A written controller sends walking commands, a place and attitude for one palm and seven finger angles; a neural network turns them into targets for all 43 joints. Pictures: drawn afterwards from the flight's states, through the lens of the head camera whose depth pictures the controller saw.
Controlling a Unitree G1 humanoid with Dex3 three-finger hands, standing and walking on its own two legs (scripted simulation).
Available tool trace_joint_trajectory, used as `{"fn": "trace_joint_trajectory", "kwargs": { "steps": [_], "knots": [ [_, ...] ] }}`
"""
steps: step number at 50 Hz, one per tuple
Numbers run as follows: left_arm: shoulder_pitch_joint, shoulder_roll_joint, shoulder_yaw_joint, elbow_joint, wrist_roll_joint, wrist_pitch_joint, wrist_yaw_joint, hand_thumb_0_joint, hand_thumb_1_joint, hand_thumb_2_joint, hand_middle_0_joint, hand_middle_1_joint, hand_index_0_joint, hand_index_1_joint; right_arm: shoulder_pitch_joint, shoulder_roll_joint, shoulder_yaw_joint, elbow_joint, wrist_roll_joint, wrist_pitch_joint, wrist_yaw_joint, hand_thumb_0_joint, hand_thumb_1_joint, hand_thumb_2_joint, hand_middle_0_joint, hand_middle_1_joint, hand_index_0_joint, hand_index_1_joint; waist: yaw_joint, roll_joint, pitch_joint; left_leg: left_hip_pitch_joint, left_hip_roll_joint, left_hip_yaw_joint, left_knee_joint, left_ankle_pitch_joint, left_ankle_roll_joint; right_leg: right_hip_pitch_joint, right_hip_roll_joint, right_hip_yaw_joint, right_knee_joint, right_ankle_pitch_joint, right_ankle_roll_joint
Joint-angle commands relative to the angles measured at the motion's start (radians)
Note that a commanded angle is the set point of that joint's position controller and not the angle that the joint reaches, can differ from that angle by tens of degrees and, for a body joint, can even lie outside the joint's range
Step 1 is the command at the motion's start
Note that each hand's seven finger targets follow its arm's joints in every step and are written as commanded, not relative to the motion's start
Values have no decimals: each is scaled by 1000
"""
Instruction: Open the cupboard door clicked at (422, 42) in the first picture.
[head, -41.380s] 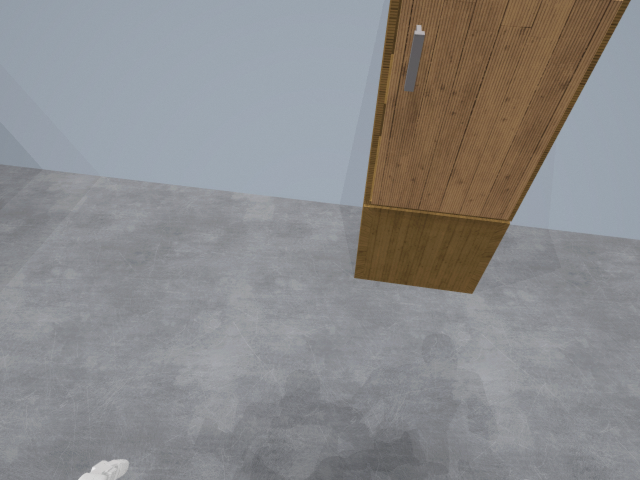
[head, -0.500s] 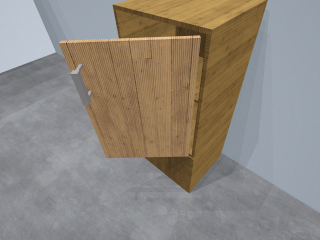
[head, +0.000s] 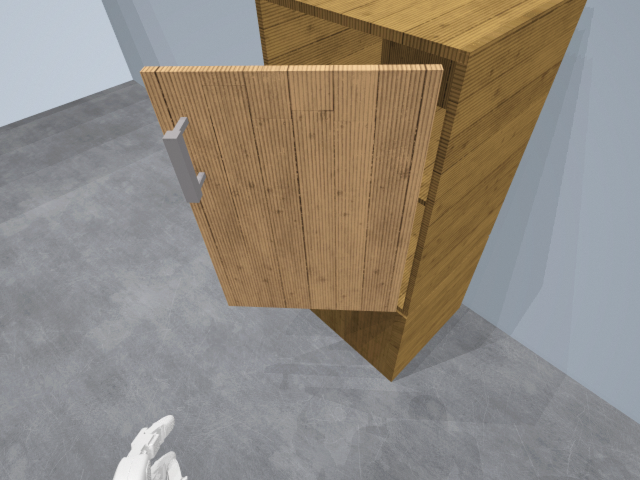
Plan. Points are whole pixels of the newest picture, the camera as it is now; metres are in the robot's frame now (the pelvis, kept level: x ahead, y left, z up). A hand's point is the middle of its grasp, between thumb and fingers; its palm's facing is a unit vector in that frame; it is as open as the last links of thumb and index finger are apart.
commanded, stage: raise the hand with hooked fingers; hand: left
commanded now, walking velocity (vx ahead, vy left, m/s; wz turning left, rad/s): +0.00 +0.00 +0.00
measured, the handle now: (188, 160) +0.54 +0.25 +0.12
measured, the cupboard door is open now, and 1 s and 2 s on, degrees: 42 42 42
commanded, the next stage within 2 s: move the hooked fingers beside the handle in 1.96 s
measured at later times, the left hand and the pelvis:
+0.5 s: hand (153, 433) +0.17 +0.21 +0.02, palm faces +0.09 -0.99 -0.10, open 9.9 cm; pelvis -0.02 -0.01 -0.05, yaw +4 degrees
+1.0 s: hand (116, 364) +0.23 +0.25 +0.06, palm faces +0.04 -0.99 -0.10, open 12.8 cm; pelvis -0.01 +0.01 -0.02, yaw +2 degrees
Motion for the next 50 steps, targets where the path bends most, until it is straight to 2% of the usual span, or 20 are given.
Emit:
{"fn": "trace_joint_trajectory", "kwargs": {
  "steps": [1,3,4,5,7,8,10,12,16,19,22,23,26,30,31,33,35,41,46,50],
  "knots": [
    [-58,119,126,-311,-35,-209,-55,0,713,820,-213,-420,-213,-420,-167,-147,-66,-285,-18,-141,1,0,-900,-900,200,300,200,300,-14,-207,-28,-242,47,-118,13,169,-40,-15,-21,67,-48,-70,15],
    [183,45,140,-201,-72,-317,-146,0,667,800,-217,-450,-217,-450,-190,-128,-85,-339,-24,-138,30,0,-900,-900,200,300,200,300,34,-357,-34,-379,34,-98,100,146,-45,-42,-13,50,43,-54,21],
    [272,16,137,-182,-95,-385,-208,0,643,790,-218,-465,-218,-465,-212,-127,-91,-362,-23,-130,49,0,-900,-900,200,300,200,300,46,-364,-39,-440,24,-80,144,128,-49,-49,-14,59,83,-25,21],
    [311,22,156,-209,-119,-456,-273,0,620,780,-220,-480,-220,-480,-234,-135,-98,-395,-24,-120,69,0,-900,-900,200,300,200,300,57,-316,-69,-480,12,-64,185,113,-58,-50,-19,69,124,4,15],
    [322,92,206,-241,-136,-559,-412,0,573,760,-223,-510,-223,-510,-253,-162,-109,-460,-22,-99,104,0,-900,-900,200,300,200,300,59,-47,-117,-458,-8,-42,262,151,-79,-30,-44,115,185,117,-18],
    [327,142,240,-270,-126,-561,-440,0,550,750,-225,-525,-225,-525,-281,-164,-111,-490,-20,-88,108,0,-900,-900,200,300,200,300,70,19,-134,-483,-12,-31,281,158,-72,-44,-47,121,207,132,-24],
    [250,169,243,-386,-128,-511,-458,0,503,730,-228,-555,-228,-555,-304,-155,-102,-551,-12,-60,98,0,-900,-900,200,300,200,300,64,-33,-175,-537,-14,-17,300,141,-47,-73,-34,123,224,102,-12],
    [92,179,254,-512,-165,-479,-438,0,457,710,-232,-585,-232,-585,-292,-151,-98,-598,-8,-41,76,0,-900,-900,200,300,200,300,31,-79,-207,-567,-10,-31,320,75,-34,-111,-28,154,203,-32,7],
    [-185,219,286,-737,-173,-547,-338,0,363,670,-238,-645,-238,-645,-170,-132,-84,-566,-20,-49,51,0,-900,-900,200,300,200,300,-34,38,-274,-510,24,-89,378,93,-32,-162,-9,172,240,-29,13],
    [-195,179,181,-750,-129,-593,-346,0,293,640,-243,-690,-243,-690,-142,-132,-62,-516,-18,-71,45,0,-900,-900,200,300,200,300,-64,114,-301,-437,43,-110,381,152,-27,-199,-1,123,261,24,5],
    [-284,220,146,-661,-118,-539,-427,0,223,610,-248,-735,-248,-735,-149,-157,-39,-482,-11,-87,31,0,-900,-900,200,300,200,300,-97,81,-251,-454,56,-135,369,93,-17,-226,7,97,247,-36,11],
    [-291,257,173,-593,-116,-502,-449,0,200,600,-250,-750,-250,-750,-148,-160,-38,-475,-4,-88,22,0,-900,-900,200,300,200,300,-99,27,-233,-485,56,-143,352,52,-16,-207,6,95,225,-81,15],
    [-199,331,298,-403,-159,-335,-505,0,130,570,-255,-795,-255,-795,-183,-166,-33,-484,13,-84,5,0,-900,-900,200,300,200,300,-33,-65,-233,-541,46,-141,304,38,-18,-90,-2,109,168,-129,17],
    [-141,353,429,-464,-257,-196,-493,0,37,530,-262,-855,-262,-855,-237,-138,-20,-526,14,-73,3,0,-900,-900,200,300,200,300,50,-84,-348,-512,39,-134,245,146,-32,66,-26,94,159,-13,24],
    [-130,366,465,-505,-277,-192,-477,0,13,520,-263,-870,-263,-870,-247,-127,-12,-533,8,-80,10,0,-900,-900,200,300,200,300,78,-30,-358,-483,39,-140,234,203,-42,96,-16,80,181,53,9],
    [-91,337,471,-559,-280,-214,-437,0,-33,500,-267,-900,-267,-900,-217,-114,-16,-523,3,-93,23,0,-900,-900,200,300,200,300,75,6,-342,-451,44,-126,212,259,-56,78,-9,55,187,126,9],
    [-118,303,433,-577,-257,-246,-404,0,-80,480,-270,-930,-270,-930,-196,-123,-25,-504,-1,-106,33,0,-900,-900,200,300,200,300,48,-32,-277,-448,51,-123,197,249,-57,22,0,41,178,101,14],
    [-334,301,318,-532,-195,-265,-429,0,-220,420,-280,-1020,-280,-1020,-153,-179,-31,-472,7,-144,14,0,-900,-900,200,300,200,300,-26,14,-156,-390,56,-139,166,91,-40,-89,2,50,123,-76,17],
    [-464,455,421,-559,-179,-236,-435,0,-337,370,-288,-1095,-288,-1095,-142,-185,-26,-455,7,-154,-14,0,-900,-900,200,300,200,300,3,52,-247,-293,60,-165,120,144,-47,9,2,46,101,-27,12],
    [-505,449,454,-524,-202,-225,-432,0,-430,330,-295,-1155,-295,-1155,-161,-170,-13,-440,9,-150,-19,0,-900,-900,200,300,200,300,21,79,-219,-233,69,-171,83,259,-69,46,6,29,86,78,9]
  ]
}}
